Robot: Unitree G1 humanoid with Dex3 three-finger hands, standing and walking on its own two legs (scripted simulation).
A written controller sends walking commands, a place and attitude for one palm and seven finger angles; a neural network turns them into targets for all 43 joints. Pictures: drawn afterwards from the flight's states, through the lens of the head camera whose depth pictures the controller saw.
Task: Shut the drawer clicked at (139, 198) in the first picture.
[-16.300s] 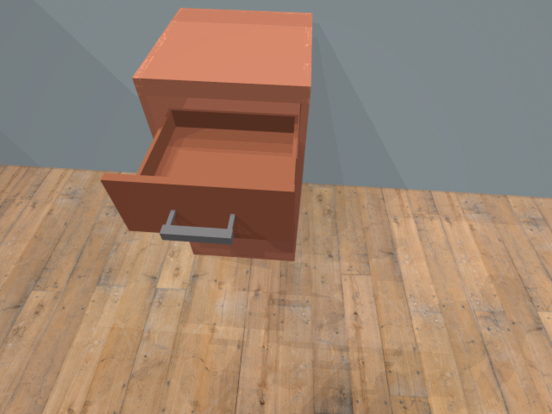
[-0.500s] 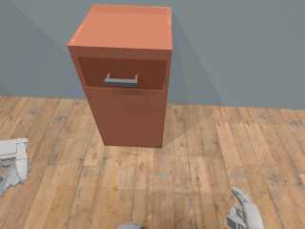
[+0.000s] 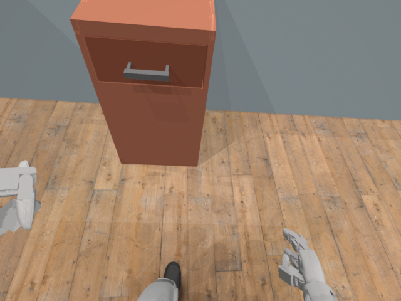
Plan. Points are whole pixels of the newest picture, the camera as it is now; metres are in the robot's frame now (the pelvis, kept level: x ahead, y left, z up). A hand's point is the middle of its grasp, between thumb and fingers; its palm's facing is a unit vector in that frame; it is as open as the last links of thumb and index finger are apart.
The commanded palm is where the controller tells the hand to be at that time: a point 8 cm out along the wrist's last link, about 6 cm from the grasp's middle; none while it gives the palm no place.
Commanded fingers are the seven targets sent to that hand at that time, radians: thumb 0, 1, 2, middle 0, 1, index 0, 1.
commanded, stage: stop stepping back and stand still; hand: left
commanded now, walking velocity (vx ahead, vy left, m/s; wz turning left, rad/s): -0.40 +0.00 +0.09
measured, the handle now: (147, 70) +0.79 +0.25 -0.07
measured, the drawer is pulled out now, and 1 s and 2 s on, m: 0.00 0.00 0.00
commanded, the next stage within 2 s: let the arm hang, fingers relaxed in 0.86 s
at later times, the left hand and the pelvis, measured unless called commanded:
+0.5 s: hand (7, 252) +0.15 +0.23 +0.19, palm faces +0.25 -0.85 -0.47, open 3.3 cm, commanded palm +0.09 +0.29 +0.19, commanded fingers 0.00 0.90 0.90 -1.40 -1.60 -1.40 -1.60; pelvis -0.04 +0.01 +0.01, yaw +0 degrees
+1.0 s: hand (3, 249) +0.16 +0.27 +0.14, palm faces +0.30 -0.82 -0.49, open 3.2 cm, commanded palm none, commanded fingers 0.00 0.90 0.90 -1.28 -1.47 -1.28 -1.47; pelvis -0.03 +0.02 +0.01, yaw +1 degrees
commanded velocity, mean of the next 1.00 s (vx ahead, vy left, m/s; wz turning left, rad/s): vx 0.06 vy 0.00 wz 0.00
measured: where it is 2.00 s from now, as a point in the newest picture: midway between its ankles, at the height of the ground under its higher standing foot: outside the picture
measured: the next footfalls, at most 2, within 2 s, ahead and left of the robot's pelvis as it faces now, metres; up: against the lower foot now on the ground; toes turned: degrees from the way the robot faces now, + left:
left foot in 0.58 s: +0.06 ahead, +0.12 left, +0.00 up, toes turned +0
right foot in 0.76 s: -0.03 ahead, -0.09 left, +0.00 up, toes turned +0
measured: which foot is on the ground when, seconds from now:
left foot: down 0.00-0.44, up 0.46-0.56, down 0.58-1.00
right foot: down 0.00-0.66, up 0.68-0.74, down 0.76-1.00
